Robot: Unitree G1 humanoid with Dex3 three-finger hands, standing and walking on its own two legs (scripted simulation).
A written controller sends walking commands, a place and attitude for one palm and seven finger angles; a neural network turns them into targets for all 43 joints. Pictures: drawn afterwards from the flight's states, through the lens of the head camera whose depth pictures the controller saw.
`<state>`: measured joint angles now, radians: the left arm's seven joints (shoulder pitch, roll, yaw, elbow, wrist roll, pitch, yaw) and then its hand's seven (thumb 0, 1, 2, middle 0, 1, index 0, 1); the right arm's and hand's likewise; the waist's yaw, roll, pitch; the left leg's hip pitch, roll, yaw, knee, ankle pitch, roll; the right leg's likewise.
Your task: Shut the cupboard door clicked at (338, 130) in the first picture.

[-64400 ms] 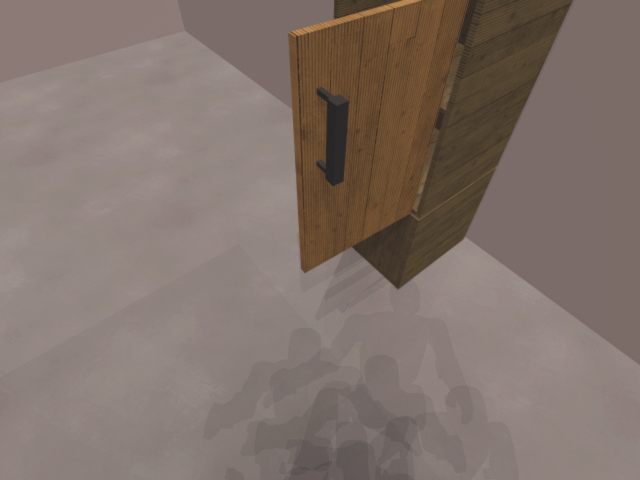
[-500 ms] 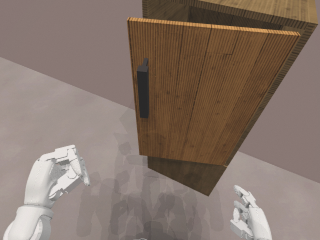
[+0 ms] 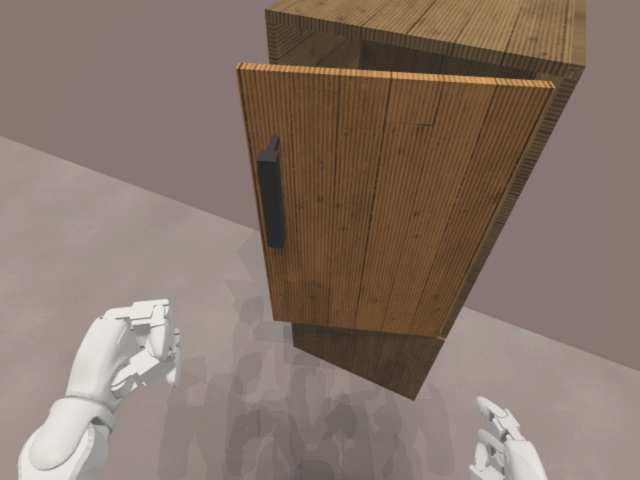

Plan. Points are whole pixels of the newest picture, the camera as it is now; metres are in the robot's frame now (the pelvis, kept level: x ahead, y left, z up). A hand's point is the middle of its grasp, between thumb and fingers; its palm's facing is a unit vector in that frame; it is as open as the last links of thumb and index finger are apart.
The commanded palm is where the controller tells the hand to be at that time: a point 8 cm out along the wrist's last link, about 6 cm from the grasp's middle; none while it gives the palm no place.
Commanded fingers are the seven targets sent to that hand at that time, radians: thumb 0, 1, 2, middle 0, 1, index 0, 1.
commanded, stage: raise the hand and make a fist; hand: left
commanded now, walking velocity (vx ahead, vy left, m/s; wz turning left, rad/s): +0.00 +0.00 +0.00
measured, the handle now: (275, 194) +0.49 +0.11 +0.10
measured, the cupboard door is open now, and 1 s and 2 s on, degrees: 19 19 19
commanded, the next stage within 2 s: bring the fist close to the handle in 0.16 s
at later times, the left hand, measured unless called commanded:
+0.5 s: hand (199, 319) +0.26 +0.16 +0.11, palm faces +0.01 -1.00 -0.05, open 3.1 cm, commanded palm +0.24 +0.20 +0.10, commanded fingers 0.00 0.90 0.90 -1.30 -1.50 -1.30 -1.50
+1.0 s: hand (253, 281) +0.32 +0.11 +0.10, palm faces -0.08 -1.00 +0.00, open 3.1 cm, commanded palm +0.31 +0.17 +0.10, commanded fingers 0.00 0.90 0.90 -1.30 -1.50 -1.30 -1.50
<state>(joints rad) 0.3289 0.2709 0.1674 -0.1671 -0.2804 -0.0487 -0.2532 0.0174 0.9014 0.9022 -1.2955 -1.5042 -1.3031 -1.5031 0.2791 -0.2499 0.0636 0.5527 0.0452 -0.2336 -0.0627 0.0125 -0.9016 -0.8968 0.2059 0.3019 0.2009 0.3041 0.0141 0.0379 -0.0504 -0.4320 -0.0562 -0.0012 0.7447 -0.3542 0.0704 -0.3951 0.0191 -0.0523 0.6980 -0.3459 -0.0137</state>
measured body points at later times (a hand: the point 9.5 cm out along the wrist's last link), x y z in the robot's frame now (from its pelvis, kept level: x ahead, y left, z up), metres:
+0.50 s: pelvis +0.00 -0.03 +0.00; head +0.01 -0.05 +0.45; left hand +0.25 +0.21 +0.12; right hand +0.18 -0.26 -0.08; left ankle +0.02 +0.07 -0.71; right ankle +0.01 -0.11 -0.71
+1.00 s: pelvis +0.01 -0.02 +0.00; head +0.03 -0.03 +0.45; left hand +0.32 +0.17 +0.10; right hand +0.17 -0.25 -0.09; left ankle +0.02 +0.07 -0.71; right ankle +0.01 -0.11 -0.71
